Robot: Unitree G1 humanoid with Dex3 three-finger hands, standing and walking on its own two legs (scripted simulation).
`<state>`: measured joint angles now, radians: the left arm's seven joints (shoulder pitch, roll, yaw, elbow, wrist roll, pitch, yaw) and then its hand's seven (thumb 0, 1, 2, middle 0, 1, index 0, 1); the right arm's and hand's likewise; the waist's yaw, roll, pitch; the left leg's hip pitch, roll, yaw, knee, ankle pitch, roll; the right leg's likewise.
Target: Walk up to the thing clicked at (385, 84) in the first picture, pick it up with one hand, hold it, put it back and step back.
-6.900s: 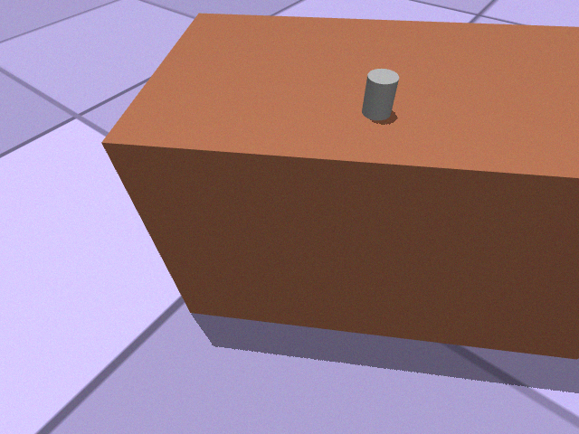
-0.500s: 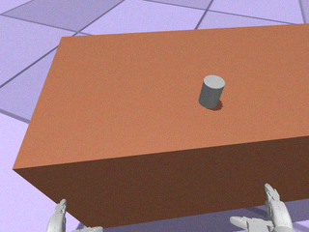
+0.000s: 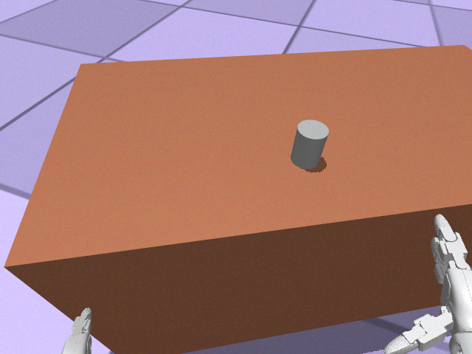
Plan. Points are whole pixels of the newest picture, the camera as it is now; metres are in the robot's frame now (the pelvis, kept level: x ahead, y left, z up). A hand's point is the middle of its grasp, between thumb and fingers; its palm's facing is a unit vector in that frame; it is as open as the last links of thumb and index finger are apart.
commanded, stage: rise first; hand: right
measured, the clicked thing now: (308, 144) +0.51 -0.17 +0.07
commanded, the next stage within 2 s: go down in 1.06 s
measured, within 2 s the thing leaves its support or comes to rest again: neither
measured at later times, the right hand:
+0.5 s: hand (447, 285) +0.16 -0.24 +0.14, palm faces +0.33 +0.84 -0.43, open 17.6 cm
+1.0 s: hand (460, 276) +0.16 -0.23 +0.17, palm faces +0.35 +0.82 -0.45, open 17.6 cm
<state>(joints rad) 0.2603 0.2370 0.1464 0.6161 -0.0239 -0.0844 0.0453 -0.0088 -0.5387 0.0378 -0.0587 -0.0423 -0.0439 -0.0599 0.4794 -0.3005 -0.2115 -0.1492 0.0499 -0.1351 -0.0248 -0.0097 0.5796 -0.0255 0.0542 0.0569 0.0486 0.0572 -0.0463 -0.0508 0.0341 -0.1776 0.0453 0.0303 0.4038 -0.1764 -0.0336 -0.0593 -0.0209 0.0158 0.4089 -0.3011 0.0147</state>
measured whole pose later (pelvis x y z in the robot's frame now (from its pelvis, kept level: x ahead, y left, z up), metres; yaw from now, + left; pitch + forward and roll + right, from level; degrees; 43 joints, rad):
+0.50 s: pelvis -0.02 +0.01 +0.00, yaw -1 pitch -4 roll +0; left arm 0.25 0.21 0.16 0.62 -0.02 -0.14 0.03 -0.01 -0.56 0.05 -0.06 -0.04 -0.04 -0.07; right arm 0.48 -0.33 -0.31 -0.31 0.05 -0.27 0.00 -0.01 0.58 -0.02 0.06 0.05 0.05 0.05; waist -0.05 -0.06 0.05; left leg -0.17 0.05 0.04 0.41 -0.16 -0.03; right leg -0.06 -0.02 0.03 0.41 -0.28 0.02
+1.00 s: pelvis -0.02 +0.01 +0.00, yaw -1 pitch -5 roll +0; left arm 0.24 0.21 0.18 0.63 -0.02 -0.14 0.03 -0.01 -0.55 0.07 -0.06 -0.05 -0.05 -0.07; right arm 0.45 -0.35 -0.35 -0.36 0.05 -0.33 0.01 -0.01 0.58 -0.04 0.06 0.06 0.05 0.06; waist -0.06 -0.06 0.06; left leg -0.17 0.05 0.04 0.40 -0.15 -0.02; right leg -0.06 -0.02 0.03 0.41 -0.27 0.02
